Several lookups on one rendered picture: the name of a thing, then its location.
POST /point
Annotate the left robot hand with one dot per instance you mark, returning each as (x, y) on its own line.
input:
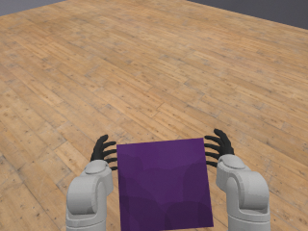
(99, 153)

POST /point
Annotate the left robot forearm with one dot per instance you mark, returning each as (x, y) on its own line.
(86, 198)

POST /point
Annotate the right robot forearm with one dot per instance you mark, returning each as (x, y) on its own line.
(247, 195)

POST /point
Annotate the carton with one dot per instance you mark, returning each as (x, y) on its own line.
(163, 185)

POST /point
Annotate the right robot hand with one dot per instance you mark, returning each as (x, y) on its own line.
(224, 147)

